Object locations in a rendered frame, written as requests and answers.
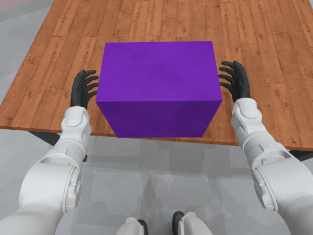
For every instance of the carton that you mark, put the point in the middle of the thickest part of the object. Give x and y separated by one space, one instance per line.
159 89

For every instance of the right robot forearm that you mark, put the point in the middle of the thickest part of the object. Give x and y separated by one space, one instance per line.
253 138

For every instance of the left robot foot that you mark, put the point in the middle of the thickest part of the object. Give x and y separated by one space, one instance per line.
142 222

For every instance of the table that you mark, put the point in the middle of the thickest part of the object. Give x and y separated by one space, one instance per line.
272 39

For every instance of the left robot forearm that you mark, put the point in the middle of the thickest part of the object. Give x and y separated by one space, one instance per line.
73 143

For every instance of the robot right upper arm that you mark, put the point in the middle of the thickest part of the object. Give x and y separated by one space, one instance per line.
285 186

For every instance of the left robot hand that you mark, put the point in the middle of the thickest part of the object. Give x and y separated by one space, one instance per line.
79 95

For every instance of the robot left upper arm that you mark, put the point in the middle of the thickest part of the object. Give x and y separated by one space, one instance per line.
50 191

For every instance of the right robot shin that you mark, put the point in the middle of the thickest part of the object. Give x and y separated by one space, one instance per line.
189 214

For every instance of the right robot hand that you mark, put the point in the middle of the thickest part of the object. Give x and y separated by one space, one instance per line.
239 86

